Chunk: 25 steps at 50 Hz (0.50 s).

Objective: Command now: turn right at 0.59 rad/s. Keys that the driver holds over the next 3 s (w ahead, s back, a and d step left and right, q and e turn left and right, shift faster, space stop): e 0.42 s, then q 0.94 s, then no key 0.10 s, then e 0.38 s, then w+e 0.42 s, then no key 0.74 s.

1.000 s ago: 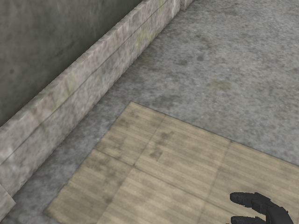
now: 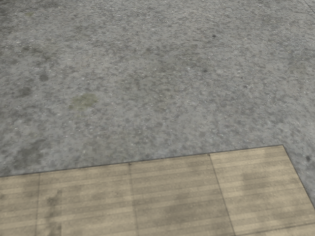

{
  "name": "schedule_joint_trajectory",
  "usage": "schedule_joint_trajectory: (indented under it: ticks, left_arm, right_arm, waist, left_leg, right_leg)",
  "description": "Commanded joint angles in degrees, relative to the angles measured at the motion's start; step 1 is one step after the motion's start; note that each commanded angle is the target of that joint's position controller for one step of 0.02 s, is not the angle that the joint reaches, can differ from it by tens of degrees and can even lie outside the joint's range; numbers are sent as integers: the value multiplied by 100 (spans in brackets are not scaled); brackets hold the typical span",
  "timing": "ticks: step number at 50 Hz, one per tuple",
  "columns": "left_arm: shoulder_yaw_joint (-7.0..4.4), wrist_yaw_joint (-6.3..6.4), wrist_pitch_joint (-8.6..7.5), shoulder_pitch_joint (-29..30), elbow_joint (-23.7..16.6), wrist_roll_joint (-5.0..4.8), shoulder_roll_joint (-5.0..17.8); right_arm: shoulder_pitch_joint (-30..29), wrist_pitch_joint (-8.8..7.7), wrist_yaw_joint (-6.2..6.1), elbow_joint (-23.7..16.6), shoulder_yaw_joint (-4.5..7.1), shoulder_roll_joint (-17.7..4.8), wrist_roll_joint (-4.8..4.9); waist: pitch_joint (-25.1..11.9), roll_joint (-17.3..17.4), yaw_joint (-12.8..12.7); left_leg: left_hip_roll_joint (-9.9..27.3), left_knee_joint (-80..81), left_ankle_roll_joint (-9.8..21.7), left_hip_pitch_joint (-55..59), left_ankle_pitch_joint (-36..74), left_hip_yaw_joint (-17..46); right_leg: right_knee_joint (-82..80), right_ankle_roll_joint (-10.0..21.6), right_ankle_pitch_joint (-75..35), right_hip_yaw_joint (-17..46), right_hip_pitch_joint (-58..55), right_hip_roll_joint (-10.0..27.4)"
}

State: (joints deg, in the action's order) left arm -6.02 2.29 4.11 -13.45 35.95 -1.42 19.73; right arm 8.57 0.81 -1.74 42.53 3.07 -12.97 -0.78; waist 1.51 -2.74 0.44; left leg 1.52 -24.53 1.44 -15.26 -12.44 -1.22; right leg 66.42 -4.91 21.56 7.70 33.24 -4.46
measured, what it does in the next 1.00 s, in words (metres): steps on the spot: right foot, then left foot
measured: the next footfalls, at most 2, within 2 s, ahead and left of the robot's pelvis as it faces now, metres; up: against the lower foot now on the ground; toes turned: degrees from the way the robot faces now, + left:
right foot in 0.26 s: +0.01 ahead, -0.16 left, +0.00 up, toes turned -11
left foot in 0.70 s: +0.06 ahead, +0.08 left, +0.00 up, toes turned -15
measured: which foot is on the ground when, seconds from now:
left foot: down 0.00-0.28, up 0.30-0.68, down 0.70-1.00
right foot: up 0.00-0.24, down 0.26-0.76, up 0.78-1.00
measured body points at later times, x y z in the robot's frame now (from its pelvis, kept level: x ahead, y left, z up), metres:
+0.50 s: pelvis +0.00 -0.05 +0.00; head +0.03 -0.09 +0.45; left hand +0.23 +0.17 -0.08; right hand +0.05 -0.38 -0.12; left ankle +0.03 +0.10 -0.67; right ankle -0.03 -0.15 -0.75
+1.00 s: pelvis -0.01 -0.05 -0.01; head +0.04 -0.05 +0.44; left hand +0.17 +0.23 -0.11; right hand +0.09 -0.35 -0.11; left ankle +0.02 +0.09 -0.75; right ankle -0.04 -0.16 -0.73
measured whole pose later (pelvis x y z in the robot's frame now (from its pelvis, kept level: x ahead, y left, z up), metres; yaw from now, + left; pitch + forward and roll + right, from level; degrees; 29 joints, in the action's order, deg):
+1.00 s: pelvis -0.01 -0.05 -0.01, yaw -5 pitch +1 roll -1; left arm -5.0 0.5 1.3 -7.0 42.4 -1.2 18.4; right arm 10.9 2.1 -0.8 40.8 3.9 -19.1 2.0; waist 4.7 0.8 0.9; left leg -1.3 -27.8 -1.5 -15.6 -13.0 10.5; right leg 33.0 -1.6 22.1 3.1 14.7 -3.5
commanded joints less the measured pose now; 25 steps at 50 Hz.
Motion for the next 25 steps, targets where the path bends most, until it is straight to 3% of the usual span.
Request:
schedule_joint_trajectory:
  ticks: [1, 5, 8, 10, 12, 13, 14, 15, 16, 17, 18, 19, 20, 21, 24, 25]
  left_arm:
    - [7, -19, -43, 262, -548, -37, 156]
    - [88, -97, -28, 506, -648, 6, 58]
    - [76, -187, 3, 554, -666, 11, 162]
    - [57, -254, 17, 550, -665, -4, 202]
    - [26, -307, 22, 274, -511, 5, 189]
    - [-56, -272, 24, 52, -401, 21, 390]
    - [-228, -174, 12, -273, -374, 11, 998]
    - [-286, -173, -58, -385, -504, 141, 1393]
    - [-194, -238, -209, -274, -539, 268, 1120]
    - [-134, -240, -317, 62, -494, 230, 970]
    - [-85, -214, -350, 375, -476, 103, 767]
    - [-18, -183, -341, 552, -479, 0, 596]
    - [9, -151, -324, 583, -473, -1, 601]
    - [17, -130, -307, 570, -451, 16, 612]
    - [153, -61, -328, 691, -369, 106, 327]
    - [201, -45, -342, 667, -307, 136, 219]
  right_arm:
    - [132, -23, -56, -242, 222, -994, 60]
    - [69, -74, -61, -176, 261, -1224, 80]
    - [88, -124, 22, -105, 320, -1437, 144]
    - [36, -146, 61, -81, 347, -1528, 224]
    - [-64, -147, 75, -58, 342, -1491, 329]
    - [193, -155, 98, 37, 300, -1312, 279]
    - [224, -163, 142, -95, 200, -982, 3]
    - [-142, -152, 169, -436, 143, -918, -100]
    - [-378, -105, 152, -426, 232, -1187, 23]
    - [-394, -54, 129, -426, 263, -1241, 163]
    - [-236, -8, 71, -317, 283, -1234, 170]
    - [-145, 23, 32, -287, 303, -1291, 100]
    - [-99, 22, 41, -294, 299, -1249, 49]
    - [-63, 17, 76, -317, 291, -1193, 51]
    - [116, 35, 151, -224, 217, -1047, 174]
    - [61, 37, 169, -230, 182, -973, 164]
  waist:
    - [-597, 1187, 157]
    - [-591, 1332, 214]
    - [-560, 1384, 214]
    - [-545, 1399, 160]
    - [-594, 1262, -69]
    - [-676, 876, -90]
    - [-827, -576, -46]
    - [-1067, -1428, -239]
    - [-1265, -704, -485]
    - [-919, -523, -271]
    - [-703, -333, -107]
    - [-619, -327, -28]
    - [-634, -405, 21]
    - [-684, -399, 39]
    - [-785, -425, 36]
    - [-819, -445, -4]
  left_leg:
    - [1370, 542, 1080, 1520, 2861, 831]
    - [1523, 612, 1058, 1344, 2499, 511]
    - [1646, 553, 1031, 1127, 2434, 344]
    - [1734, 413, 936, 1125, 2416, 305]
    - [1582, -20, 587, 915, 2139, 39]
    - [1338, -523, 239, 488, 1692, -265]
    - [694, -2048, -318, -911, -33, -862]
    - [-2, -3446, -591, -2136, -2536, -477]
    - [33, -4372, -551, -2171, -2593, 289]
    - [124, -4540, -461, -2214, -2112, 468]
    - [169, -4349, -443, -2237, -1665, 530]
    - [166, -4203, -475, -2157, -1304, 560]
    - [70, -4246, -519, -1916, -1028, 513]
    - [-7, -4200, -552, -1799, -846, 508]
    - [78, -3349, -617, -1576, -484, 469]
    - [161, -2946, -637, -1307, -389, 499]
  right_leg:
    - [-513, -150, -137, -198, 607, 209]
    - [-1616, -48, -124, -518, -105, 505]
    - [-2324, 169, -35, -808, -746, 520]
    - [-2940, 372, -214, -912, -1062, 512]
    - [-4130, 671, -1160, -1117, -1825, 342]
    - [-4490, 864, -1964, -923, -2549, 341]
    - [-4348, 1313, -4353, 488, -3745, 1398]
    - [-4377, 2454, -5518, 1990, -3880, 2619]
    - [-4627, 2711, -4978, 1839, -3525, 2645]
    - [-4698, 2383, -4479, 1343, -3220, 2249]
    - [-4689, 2051, -4063, 1019, -3050, 1902]
    - [-4692, 1906, -4024, 906, -2955, 1759]
    - [-4707, 1897, -4178, 846, -2799, 1648]
    - [-4732, 1917, -4171, 848, -2806, 1600]
    - [-4717, 1860, -4123, 620, -3112, 1599]
    - [-4685, 1819, -4071, 550, -3095, 1581]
